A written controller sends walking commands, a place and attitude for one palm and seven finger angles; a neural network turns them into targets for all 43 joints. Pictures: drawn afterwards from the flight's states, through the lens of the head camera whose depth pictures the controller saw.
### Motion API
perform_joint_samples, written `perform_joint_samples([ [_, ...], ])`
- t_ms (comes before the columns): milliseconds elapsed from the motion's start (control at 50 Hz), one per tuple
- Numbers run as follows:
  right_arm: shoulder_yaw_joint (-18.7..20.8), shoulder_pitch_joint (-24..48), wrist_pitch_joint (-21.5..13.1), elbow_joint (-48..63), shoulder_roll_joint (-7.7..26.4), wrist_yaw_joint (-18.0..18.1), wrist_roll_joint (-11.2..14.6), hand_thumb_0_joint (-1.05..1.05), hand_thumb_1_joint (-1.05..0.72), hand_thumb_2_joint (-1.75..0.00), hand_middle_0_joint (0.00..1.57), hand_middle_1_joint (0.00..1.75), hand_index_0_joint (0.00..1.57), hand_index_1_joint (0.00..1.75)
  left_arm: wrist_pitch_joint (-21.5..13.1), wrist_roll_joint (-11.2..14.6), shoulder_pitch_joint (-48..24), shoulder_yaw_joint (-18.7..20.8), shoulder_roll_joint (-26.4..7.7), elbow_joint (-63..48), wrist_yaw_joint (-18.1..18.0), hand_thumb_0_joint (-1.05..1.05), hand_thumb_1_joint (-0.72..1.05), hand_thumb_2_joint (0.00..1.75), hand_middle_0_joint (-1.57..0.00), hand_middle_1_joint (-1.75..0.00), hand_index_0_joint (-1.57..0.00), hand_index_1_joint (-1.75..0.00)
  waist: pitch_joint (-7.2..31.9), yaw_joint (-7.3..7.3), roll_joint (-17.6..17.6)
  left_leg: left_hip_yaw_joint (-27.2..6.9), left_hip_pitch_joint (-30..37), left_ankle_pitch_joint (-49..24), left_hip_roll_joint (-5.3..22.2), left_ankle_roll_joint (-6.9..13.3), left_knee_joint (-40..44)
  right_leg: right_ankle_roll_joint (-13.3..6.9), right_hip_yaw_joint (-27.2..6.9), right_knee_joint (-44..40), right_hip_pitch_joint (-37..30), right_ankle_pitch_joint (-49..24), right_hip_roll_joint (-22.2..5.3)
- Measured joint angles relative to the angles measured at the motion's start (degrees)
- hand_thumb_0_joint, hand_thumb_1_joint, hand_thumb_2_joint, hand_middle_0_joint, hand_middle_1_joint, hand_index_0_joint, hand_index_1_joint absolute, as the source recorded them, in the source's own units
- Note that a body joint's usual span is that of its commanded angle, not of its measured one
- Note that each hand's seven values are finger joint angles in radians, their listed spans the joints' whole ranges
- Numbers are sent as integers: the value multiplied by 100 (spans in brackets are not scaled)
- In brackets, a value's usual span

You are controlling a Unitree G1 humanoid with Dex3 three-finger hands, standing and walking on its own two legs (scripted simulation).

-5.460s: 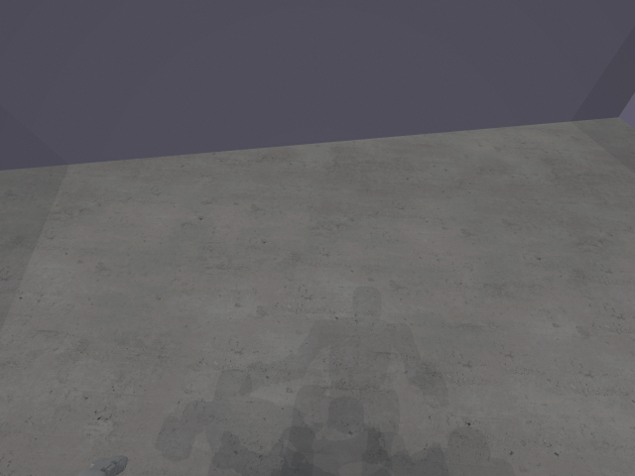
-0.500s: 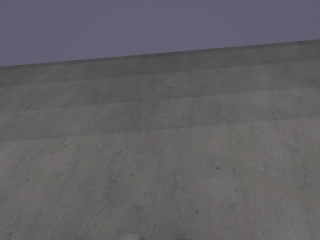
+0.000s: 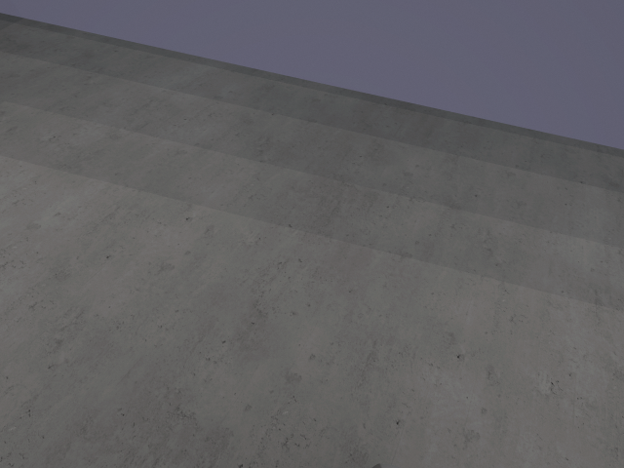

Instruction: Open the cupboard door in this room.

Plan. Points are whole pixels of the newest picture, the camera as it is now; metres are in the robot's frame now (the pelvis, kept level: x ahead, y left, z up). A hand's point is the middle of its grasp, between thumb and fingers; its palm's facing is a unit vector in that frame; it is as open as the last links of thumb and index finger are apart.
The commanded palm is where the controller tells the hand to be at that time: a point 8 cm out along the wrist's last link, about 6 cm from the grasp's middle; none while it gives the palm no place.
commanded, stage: turn or walk to find it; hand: left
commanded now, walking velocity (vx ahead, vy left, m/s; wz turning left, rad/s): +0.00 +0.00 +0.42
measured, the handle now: out of the picture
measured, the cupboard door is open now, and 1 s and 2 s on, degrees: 0 0 0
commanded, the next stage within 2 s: none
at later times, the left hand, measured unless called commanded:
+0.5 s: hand out of the picture +0.03 +0.15 -0.14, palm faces +0.22 -0.93 -0.28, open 7.4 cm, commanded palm none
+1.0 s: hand out of the picture -0.17 +0.18 -0.19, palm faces +0.49 -0.84 -0.23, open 7.4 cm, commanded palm none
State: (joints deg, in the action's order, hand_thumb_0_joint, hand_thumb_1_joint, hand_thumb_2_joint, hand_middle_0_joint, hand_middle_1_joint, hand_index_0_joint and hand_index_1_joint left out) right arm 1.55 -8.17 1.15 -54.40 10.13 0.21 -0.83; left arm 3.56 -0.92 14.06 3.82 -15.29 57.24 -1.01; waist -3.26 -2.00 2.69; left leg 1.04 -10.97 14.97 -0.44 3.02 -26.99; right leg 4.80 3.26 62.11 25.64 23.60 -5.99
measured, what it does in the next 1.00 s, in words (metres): steps on the spot, turning left: right foot, then left foot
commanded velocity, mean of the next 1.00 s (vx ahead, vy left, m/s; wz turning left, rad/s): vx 0.00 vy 0.00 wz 0.42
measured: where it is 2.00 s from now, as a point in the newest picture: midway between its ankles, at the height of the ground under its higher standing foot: outside the picture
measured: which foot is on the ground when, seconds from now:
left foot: down 0.00-0.36, up 0.38-0.84, down 0.86-1.00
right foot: up 0.00-0.34, down 0.36-0.88, up 0.90-1.00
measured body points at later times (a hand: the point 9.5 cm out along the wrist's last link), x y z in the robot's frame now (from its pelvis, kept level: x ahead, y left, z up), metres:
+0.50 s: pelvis -0.04 -0.06 +0.00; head -0.02 -0.09 +0.45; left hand +0.02 +0.19 -0.12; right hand +0.01 -0.31 -0.17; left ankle -0.07 +0.08 -0.67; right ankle -0.01 -0.15 -0.74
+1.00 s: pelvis -0.08 -0.02 -0.01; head -0.09 +0.02 +0.44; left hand -0.20 +0.22 -0.17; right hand +0.12 -0.19 -0.13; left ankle -0.14 +0.06 -0.74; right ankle -0.03 -0.16 -0.68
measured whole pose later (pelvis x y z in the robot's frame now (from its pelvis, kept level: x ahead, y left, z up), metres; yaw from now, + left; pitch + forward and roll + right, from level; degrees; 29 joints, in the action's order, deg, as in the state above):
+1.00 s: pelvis -0.08 -0.02 -0.01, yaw +26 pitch -1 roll -1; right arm 2.2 -8.7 1.4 -54.6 10.6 0.0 -1.0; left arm 4.4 -1.0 15.6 3.8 -15.3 58.3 -1.4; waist -2.8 -2.0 3.1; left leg 2.1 -11.8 17.7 0.2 2.2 -30.4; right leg 3.9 5.4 58.0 24.4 26.4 -6.4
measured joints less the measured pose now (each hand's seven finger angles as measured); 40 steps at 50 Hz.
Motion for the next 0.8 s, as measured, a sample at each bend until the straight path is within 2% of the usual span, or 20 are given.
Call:
perform_joint_samples([
  [120,18,-226,-15,-42,-47,5,2,0,-91,-89,20,30,21,30,-49,20,-337,-24,56,-185,-16,1,90,89,-19,-30,-20,-30,16,127,-59,-210,61,-251,-161,34,284,127,-200,-185,-23,-148,57],
  [240,95,-556,62,-135,6,0,-49,0,-91,-89,20,30,21,30,-36,52,-686,-65,204,-364,-41,1,90,89,-19,-30,-20,-30,16,364,-204,-477,-104,-345,-278,-31,199,75,-232,-1076,-340,136,238],
  [300,143,-696,132,-197,79,-9,-70,0,-91,-89,20,30,21,30,-82,74,-804,-105,304,-476,-40,1,90,89,-19,-30,-20,-30,16,456,-319,-624,-271,-368,-317,-119,74,-11,-217,-1807,-629,80,368],
  [360,197,-833,183,-236,150,-25,-46,0,-91,-89,20,30,20,30,-187,84,-796,-149,373,-588,-37,1,90,89,-20,-30,-20,-30,69,471,-379,-730,-534,-315,-404,-252,-206,-95,-167,-2974,-1133,-557,434],
  [380,226,-847,199,-256,198,-32,-21,0,-91,-90,20,30,20,30,-239,60,-791,-156,428,-584,-53,0,90,89,-20,-30,-20,-30,50,466,-482,-771,-663,-150,-364,-281,-447,-237,-98,-3111,-1182,-699,491],
  [420,295,-873,269,-286,263,-35,-24,0,-91,-90,20,30,20,29,-259,28,-719,-222,510,-602,-55,0,90,89,-20,-30,-20,-30,28,495,-586,-727,-1039,709,-372,-361,-1456,-536,69,-3032,-1178,-708,481],
  [460,347,-907,352,-310,310,-70,-49,0,-91,-90,20,30,20,29,-242,27,-579,-242,565,-596,-62,0,90,89,-20,-30,-20,-30,79,479,-571,-576,-1408,946,-359,-416,-2581,-661,186,-3128,-1249,-728,388],
  [500,380,-910,387,-322,362,-108,-68,0,-91,-90,20,30,20,29,-222,32,-448,-247,597,-544,-70,0,90,89,-20,-30,-20,-30,107,461,-556,-458,-1641,744,-234,-486,-3429,-680,275,-3305,-1338,-820,330],
  [580,408,-928,388,-336,434,-136,-71,0,-91,-90,20,30,20,29,-247,34,-251,-258,635,-426,-69,1,90,89,-20,-30,-20,-30,116,441,-542,-430,-1725,345,48,-644,-4083,-687,515,-3514,-1426,-943,248],
  [680,384,-829,432,-415,451,-129,-64,0,-91,-90,19,30,20,29,-291,-2,-39,-236,641,-329,-78,1,90,89,-20,-30,-20,-30,87,294,-460,-380,-1406,519,272,-754,-3652,-667,784,-3520,-1383,-960,129],
  [800,278,-437,359,-343,375,-106,10,0,-91,-90,19,30,20,29,-280,-74,132,-167,457,-186,-49,1,90,89,-20,-30,-20,-30,-36,58,-230,8,-722,1124,298,-692,-1960,-529,1027,-3234,-1195,-884,-135],
])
